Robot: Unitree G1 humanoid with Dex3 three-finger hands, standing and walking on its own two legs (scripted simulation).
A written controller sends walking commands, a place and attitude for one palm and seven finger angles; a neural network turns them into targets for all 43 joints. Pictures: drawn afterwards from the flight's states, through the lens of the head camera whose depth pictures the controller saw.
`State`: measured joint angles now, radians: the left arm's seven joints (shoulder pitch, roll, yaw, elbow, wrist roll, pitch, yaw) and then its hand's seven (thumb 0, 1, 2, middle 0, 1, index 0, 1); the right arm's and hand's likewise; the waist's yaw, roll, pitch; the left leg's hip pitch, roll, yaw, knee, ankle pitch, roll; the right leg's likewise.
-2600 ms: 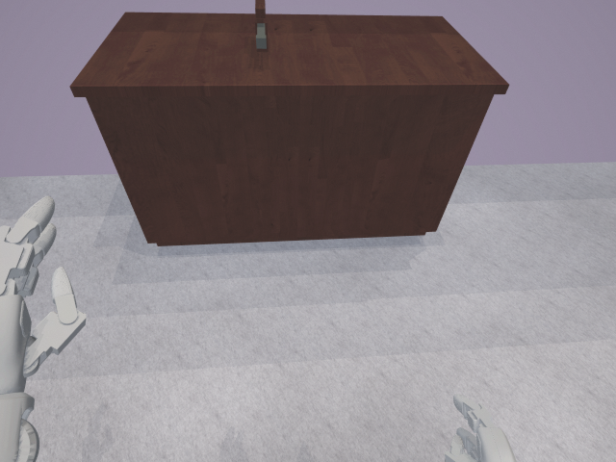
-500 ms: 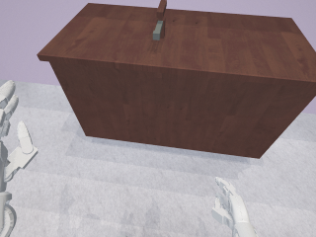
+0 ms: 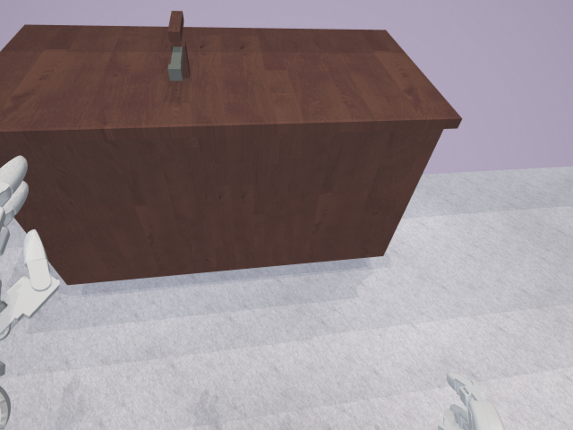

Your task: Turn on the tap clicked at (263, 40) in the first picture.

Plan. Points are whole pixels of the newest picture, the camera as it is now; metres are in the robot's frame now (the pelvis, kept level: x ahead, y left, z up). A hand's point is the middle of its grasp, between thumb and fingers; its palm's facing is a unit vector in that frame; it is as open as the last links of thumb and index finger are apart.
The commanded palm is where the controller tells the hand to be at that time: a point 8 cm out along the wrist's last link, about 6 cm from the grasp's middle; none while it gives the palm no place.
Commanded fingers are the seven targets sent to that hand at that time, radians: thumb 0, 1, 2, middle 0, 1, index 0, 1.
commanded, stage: turn to face it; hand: left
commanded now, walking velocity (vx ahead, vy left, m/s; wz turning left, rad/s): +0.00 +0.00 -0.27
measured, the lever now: (175, 72) +0.82 +0.31 +0.08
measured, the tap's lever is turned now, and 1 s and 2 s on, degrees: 0 0 0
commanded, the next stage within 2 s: take the last steps up to it in 0.12 s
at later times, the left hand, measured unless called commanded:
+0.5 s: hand (97, 333) +0.16 +0.18 +0.18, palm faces +0.29 -0.86 -0.42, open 7.5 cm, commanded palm +0.12 +0.24 +0.18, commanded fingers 0.00 0.90 0.90 -0.20 -0.30 -0.20 -0.30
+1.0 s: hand (138, 305) +0.20 +0.16 +0.18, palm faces +0.31 -0.85 -0.43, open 7.5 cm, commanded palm +0.14 +0.22 +0.18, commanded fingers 0.00 0.90 0.90 -0.20 -0.30 -0.20 -0.30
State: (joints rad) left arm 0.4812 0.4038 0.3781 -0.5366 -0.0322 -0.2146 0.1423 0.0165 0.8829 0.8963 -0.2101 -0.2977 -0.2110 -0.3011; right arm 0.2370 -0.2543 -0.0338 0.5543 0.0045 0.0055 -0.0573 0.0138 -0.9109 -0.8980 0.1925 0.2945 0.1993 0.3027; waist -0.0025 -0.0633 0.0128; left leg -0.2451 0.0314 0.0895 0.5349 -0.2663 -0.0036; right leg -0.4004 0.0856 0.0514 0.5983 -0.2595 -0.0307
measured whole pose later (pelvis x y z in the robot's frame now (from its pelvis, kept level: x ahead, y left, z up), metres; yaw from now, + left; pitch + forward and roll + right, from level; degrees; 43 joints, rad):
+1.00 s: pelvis -0.04 -0.05 +0.01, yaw -6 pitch -1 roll +1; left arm 0.45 0.32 0.33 -0.42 0.00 -0.24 0.14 0.02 0.88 0.90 -0.21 -0.30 -0.21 -0.30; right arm 0.20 -0.20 0.01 0.69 -0.01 -0.05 -0.05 0.01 -0.91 -0.90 0.20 0.30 0.21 0.30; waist 0.00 0.04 0.03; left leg -0.53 0.06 0.05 1.08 -0.33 -0.02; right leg -0.22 -0.05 -0.15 0.51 -0.29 -0.04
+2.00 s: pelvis +0.18 +0.00 -0.01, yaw -7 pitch -1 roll +1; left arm 0.42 0.40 0.39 -0.52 -0.01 -0.27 0.17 0.02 0.88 0.90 -0.21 -0.30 -0.21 -0.30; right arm 0.19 -0.22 -0.06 0.60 0.00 -0.08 -0.08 0.01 -0.91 -0.90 0.19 0.29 0.20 0.30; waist -0.01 -0.06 0.07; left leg -0.35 0.06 0.17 0.60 -0.22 0.03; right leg -0.31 -0.08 -0.07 0.94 -0.53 0.01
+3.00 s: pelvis +0.33 -0.03 +0.00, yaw -7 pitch -1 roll +0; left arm 0.47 0.35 0.34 -0.50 -0.03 -0.19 0.14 0.02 0.88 0.90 -0.21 -0.30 -0.21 -0.30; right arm 0.19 -0.15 0.05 0.61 0.00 -0.06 -0.05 0.01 -0.90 -0.90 0.20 0.30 0.21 0.30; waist 0.01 0.05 0.06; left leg -0.31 0.07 0.08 0.67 -0.35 -0.03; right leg -0.28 -0.02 -0.14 0.57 -0.27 -0.05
